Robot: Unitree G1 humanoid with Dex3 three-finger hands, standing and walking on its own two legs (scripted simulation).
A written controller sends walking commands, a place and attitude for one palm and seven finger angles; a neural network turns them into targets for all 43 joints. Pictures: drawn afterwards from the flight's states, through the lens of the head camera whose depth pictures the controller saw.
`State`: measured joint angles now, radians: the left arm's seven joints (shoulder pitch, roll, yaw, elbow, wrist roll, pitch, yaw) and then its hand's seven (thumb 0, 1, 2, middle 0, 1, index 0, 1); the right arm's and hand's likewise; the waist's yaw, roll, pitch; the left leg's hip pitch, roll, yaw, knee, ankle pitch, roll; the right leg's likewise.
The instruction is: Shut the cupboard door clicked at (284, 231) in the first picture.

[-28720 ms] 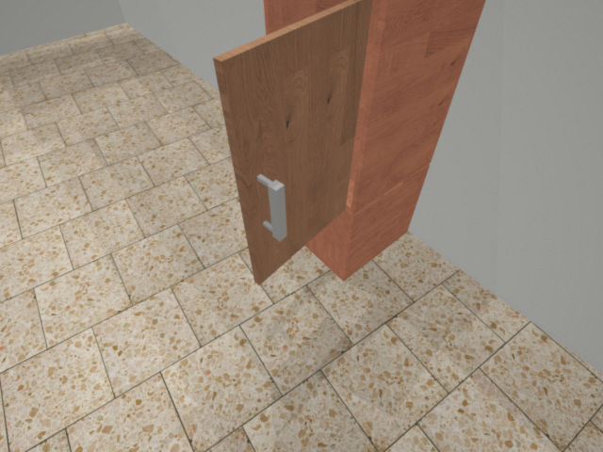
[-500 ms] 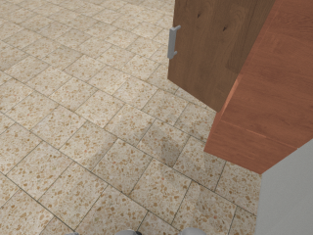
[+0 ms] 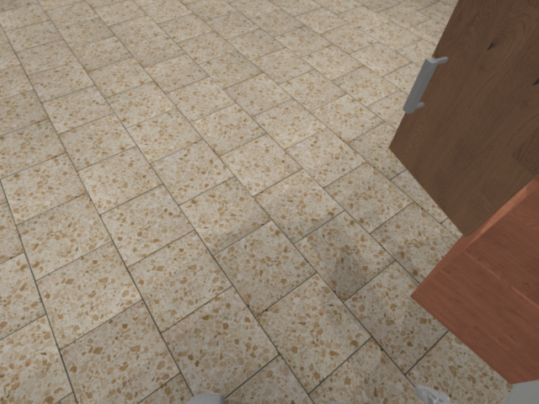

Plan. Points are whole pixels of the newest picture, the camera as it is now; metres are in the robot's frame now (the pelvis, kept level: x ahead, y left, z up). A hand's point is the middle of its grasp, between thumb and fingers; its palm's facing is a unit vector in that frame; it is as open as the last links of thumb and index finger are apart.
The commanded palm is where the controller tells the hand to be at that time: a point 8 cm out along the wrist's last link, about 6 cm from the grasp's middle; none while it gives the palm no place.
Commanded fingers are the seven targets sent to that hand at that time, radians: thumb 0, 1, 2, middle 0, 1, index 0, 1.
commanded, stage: walk to a spot facing it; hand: left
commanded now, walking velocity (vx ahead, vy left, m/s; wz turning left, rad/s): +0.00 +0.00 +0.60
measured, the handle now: (425, 85) +0.86 -0.36 -0.05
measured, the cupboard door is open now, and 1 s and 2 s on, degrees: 71 71 71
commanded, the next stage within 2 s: turn to face it in 1.50 s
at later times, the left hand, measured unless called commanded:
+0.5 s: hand out of the picture +0.00 +0.15 -0.13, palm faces +0.35 -0.90 -0.25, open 7.4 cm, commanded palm none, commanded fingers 0.00 0.90 0.90 -0.20 -0.30 -0.20 -0.30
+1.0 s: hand (100, 403) +0.12 +0.27 -0.13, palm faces +0.52 -0.81 -0.25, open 7.4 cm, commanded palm none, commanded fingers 0.00 0.90 0.90 -0.20 -0.30 -0.20 -0.30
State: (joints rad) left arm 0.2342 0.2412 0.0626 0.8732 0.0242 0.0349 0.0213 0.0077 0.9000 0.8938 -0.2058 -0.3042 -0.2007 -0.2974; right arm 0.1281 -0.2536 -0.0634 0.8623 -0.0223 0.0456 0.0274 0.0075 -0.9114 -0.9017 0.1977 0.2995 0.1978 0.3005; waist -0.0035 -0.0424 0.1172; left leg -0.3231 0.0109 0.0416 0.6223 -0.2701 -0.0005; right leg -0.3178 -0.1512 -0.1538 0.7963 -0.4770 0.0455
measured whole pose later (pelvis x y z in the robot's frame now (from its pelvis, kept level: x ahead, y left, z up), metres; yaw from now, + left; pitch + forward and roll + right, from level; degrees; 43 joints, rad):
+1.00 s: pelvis +0.14 +0.03 +0.02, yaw +32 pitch +0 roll +1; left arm 0.16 0.24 0.08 0.88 0.03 0.00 -0.04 0.01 0.91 0.89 -0.20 -0.30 -0.19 -0.30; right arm 0.33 -0.18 -0.03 1.00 -0.03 -0.02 0.01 0.01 -0.91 -0.90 0.20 0.30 0.20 0.30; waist -0.02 0.00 0.07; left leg -0.07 0.01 0.00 0.42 -0.35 -0.01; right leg -0.49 -0.10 -0.08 0.69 -0.21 0.06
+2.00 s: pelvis +0.37 +0.27 +0.02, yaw +46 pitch +0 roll -2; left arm 0.19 0.17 0.06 0.95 0.03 0.06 -0.01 0.01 0.91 0.89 -0.20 -0.30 -0.19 -0.30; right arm 0.23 -0.17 -0.02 0.99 -0.03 0.00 -0.03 0.00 -0.93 -0.90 0.20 0.30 0.20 0.30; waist -0.01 0.00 0.06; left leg -0.17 0.04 0.21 0.49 -0.33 0.06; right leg -0.39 -0.03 -0.07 0.75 -0.30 0.03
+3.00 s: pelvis +0.43 +0.35 +0.02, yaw +12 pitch +2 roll +0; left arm 0.17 0.22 0.05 0.87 0.02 0.05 -0.01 0.01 0.90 0.89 -0.20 -0.30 -0.20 -0.30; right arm 0.19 -0.27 -0.05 0.89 -0.01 0.05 -0.02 0.01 -0.91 -0.90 0.20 0.30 0.20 0.30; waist -0.02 0.01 0.08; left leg -0.47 0.08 0.05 0.95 -0.44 -0.09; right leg -0.27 0.01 0.03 0.53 -0.29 -0.01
